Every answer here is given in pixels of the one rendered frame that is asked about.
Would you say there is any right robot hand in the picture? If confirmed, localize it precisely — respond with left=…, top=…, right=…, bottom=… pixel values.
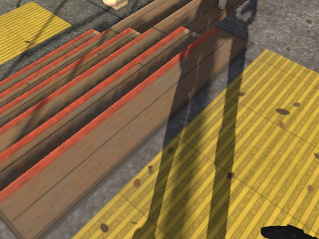
left=260, top=224, right=318, bottom=239

